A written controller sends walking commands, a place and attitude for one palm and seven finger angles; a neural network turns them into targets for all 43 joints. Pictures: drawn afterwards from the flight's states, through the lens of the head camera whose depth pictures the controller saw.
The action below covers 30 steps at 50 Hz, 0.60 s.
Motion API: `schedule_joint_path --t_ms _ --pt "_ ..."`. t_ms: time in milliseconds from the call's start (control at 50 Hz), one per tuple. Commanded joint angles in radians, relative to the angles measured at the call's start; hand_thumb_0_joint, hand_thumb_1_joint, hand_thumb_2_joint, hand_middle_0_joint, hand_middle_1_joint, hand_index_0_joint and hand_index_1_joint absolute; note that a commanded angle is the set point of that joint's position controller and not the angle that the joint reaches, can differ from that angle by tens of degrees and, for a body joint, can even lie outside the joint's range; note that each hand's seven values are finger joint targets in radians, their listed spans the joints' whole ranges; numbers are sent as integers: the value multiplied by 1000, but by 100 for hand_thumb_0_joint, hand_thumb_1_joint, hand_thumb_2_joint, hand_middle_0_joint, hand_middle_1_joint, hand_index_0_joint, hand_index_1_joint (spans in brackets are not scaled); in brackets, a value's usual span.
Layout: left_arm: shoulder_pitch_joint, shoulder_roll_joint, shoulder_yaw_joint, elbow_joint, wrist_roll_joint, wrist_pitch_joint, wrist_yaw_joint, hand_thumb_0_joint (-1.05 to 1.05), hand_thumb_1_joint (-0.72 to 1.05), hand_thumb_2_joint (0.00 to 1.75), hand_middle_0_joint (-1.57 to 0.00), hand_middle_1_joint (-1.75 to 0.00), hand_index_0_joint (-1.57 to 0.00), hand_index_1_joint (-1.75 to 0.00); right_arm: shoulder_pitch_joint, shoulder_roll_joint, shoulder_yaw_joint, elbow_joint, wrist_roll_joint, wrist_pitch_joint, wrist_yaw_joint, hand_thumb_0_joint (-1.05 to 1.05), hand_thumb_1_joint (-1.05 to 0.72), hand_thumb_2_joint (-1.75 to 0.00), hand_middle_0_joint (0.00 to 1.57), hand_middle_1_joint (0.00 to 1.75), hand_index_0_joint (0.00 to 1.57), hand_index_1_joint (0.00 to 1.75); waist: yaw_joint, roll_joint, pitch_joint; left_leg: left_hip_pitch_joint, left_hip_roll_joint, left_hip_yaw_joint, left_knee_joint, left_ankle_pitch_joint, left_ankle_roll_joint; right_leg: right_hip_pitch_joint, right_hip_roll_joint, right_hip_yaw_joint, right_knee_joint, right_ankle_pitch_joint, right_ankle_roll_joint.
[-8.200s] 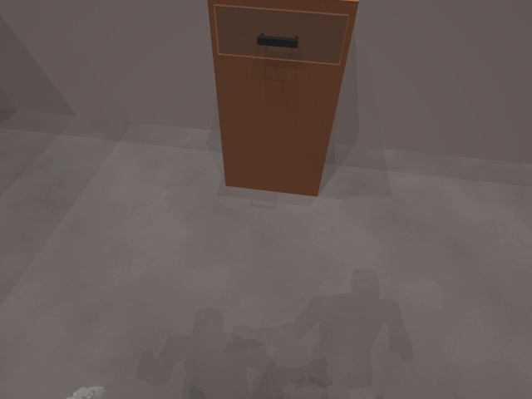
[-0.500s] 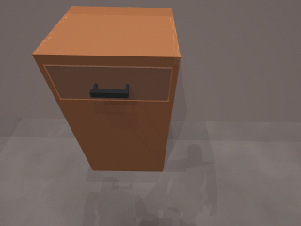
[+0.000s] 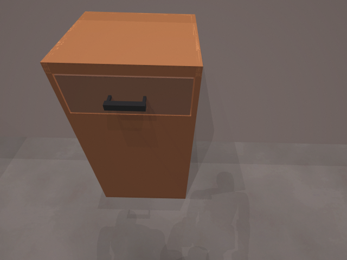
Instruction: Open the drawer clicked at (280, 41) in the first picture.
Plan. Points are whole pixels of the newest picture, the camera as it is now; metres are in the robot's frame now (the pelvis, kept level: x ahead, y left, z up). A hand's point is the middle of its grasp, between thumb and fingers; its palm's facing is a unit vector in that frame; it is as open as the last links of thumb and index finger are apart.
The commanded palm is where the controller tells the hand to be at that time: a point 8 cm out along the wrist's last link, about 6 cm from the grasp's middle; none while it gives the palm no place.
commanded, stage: come to a stop and stand still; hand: left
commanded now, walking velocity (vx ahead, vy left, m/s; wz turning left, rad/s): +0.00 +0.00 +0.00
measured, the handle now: (126, 102) +0.59 +0.19 +0.02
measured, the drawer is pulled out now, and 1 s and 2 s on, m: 0.00 0.00 0.00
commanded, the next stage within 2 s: look again from close up in 1.32 s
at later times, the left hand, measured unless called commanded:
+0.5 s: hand out of the picture -0.01 +0.12 -0.18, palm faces +0.04 -0.99 -0.14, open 7.4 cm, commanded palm none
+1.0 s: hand out of the picture +0.02 +0.13 -0.17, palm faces +0.02 -0.99 -0.16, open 7.4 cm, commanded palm none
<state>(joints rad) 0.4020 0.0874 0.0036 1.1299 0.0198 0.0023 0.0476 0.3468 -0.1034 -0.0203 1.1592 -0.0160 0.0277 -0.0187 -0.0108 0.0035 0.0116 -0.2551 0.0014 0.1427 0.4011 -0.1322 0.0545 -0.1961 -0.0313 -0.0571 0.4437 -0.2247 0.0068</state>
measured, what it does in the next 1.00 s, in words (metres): stands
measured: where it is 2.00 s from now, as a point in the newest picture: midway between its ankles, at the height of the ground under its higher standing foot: outside the picture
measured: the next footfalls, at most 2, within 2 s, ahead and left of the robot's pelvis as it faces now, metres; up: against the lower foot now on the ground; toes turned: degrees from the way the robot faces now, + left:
none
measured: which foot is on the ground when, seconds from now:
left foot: down 0.00-1.00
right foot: down 0.00-1.00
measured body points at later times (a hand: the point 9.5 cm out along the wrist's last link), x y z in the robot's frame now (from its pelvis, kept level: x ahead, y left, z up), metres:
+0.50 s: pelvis +0.02 -0.02 +0.00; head +0.02 -0.02 +0.45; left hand -0.01 +0.18 -0.16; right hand +0.00 -0.22 -0.16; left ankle +0.06 +0.08 -0.74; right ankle +0.01 -0.12 -0.74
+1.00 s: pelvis +0.04 -0.02 +0.00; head +0.05 -0.02 +0.45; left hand +0.02 +0.18 -0.16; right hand +0.02 -0.23 -0.16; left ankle +0.06 +0.08 -0.74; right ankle +0.01 -0.12 -0.74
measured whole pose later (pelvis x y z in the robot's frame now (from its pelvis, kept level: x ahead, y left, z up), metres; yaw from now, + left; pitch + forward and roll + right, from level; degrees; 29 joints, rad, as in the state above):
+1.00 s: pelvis +0.04 -0.02 +0.00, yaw -1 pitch -1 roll +0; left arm 0.34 0.11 -0.01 1.13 0.01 -0.02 0.05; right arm 0.28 -0.12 0.00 1.16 -0.01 0.00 -0.03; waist -0.01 -0.01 0.02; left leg -0.18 0.03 0.15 0.39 -0.19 0.02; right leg -0.11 0.00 -0.05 0.40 -0.27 -0.02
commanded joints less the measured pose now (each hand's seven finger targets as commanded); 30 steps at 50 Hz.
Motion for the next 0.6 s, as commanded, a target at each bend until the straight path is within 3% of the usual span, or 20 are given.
schedule_joint_path --t_ms 0,140,340,580 --pt "104 68 13 -19 5 -11 5 0 90 90 -20 -30 -20 -30 57 -87 -13 -29 1 -15 -8 0 -90 -90 20 30 20 30 4 -4 111 -26 123 -190 -145 -319 -19 -133 -56 98 -121 -187 -27" --pt "96 63 9 -25 2 -22 6 0 90 90 -20 -30 -20 -30 63 -67 -9 -26 2 -21 -8 0 -90 -90 20 30 20 30 -3 -22 107 14 115 -164 -91 -215 -22 -165 -70 122 -142 -164 -33" --pt "76 67 6 -29 -1 -26 5 0 90 90 -20 -30 -20 -30 47 -70 -2 -28 3 -32 -12 0 -90 -90 20 30 20 30 0 6 82 40 122 -154 -86 -140 -25 -113 -70 113 -129 -47 -35" --pt "50 84 3 -31 -3 -28 6 0 90 90 -20 -30 -20 -30 27 -81 4 -23 6 -35 -13 0 -90 -90 20 30 20 30 4 -7 77 73 125 -141 -79 -60 -29 -70 -74 110 -133 27 -33"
